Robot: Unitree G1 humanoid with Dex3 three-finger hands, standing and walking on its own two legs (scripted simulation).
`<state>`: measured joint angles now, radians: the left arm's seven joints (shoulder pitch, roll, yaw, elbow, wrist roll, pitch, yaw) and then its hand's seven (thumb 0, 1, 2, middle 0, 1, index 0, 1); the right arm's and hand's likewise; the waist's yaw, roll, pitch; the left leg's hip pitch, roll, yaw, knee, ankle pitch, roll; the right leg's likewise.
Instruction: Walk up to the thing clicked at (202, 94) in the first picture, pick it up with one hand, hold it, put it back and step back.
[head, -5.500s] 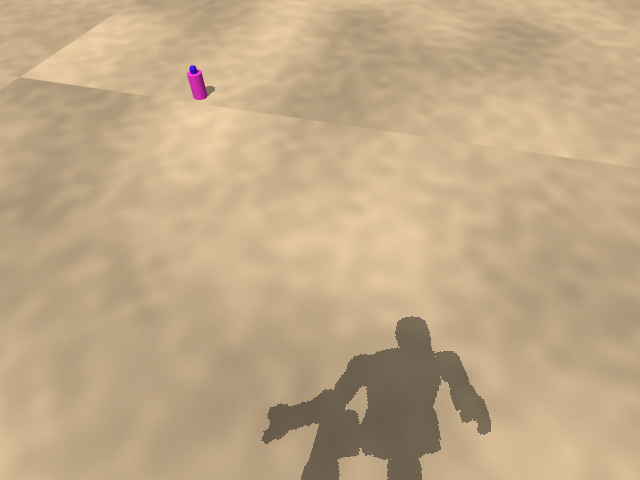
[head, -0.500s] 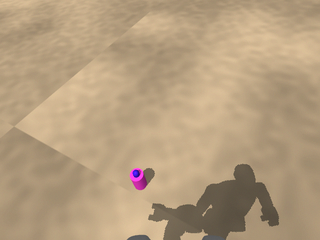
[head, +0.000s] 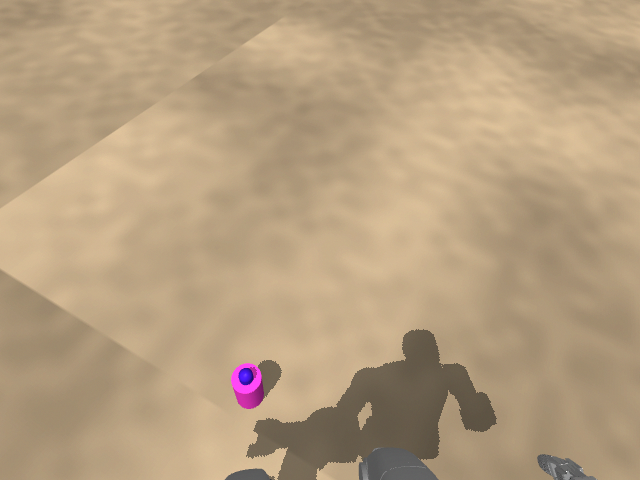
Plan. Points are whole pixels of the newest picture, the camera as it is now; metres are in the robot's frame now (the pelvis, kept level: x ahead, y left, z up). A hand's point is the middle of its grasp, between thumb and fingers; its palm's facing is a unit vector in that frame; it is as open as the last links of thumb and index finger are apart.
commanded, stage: walk up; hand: left
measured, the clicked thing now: (247, 384) +0.43 +0.16 -0.67
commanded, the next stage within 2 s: stand in 1.68 s
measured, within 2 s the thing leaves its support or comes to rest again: neither
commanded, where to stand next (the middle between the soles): +0.10 -0.03 m, yaw -1 degrees
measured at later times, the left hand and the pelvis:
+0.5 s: hand out of the picture +0.12 +0.23 -0.14, palm faces -0.04 -0.94 -0.34, open 7.4 cm; pelvis +0.03 -0.02 +0.00, yaw -1 degrees
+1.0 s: hand out of the picture +0.13 +0.23 -0.14, palm faces -0.01 -0.94 -0.34, open 7.4 cm; pelvis +0.05 -0.02 +0.02, yaw +0 degrees
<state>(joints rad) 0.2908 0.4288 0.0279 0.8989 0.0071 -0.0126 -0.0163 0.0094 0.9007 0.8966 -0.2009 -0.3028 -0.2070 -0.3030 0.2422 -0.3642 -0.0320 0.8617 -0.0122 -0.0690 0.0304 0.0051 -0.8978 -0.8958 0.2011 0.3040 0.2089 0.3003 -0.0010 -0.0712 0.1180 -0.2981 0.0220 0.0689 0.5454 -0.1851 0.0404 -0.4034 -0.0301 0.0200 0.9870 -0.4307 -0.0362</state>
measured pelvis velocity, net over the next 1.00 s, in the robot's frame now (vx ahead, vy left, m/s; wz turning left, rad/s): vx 0.05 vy -0.02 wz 0.00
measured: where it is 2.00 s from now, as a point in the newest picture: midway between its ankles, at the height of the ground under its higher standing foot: outside the picture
